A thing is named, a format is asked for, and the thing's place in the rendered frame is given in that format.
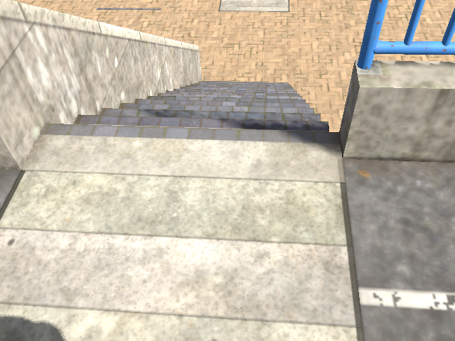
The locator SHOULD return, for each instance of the stairs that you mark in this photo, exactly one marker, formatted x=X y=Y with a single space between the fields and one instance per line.
x=217 y=105

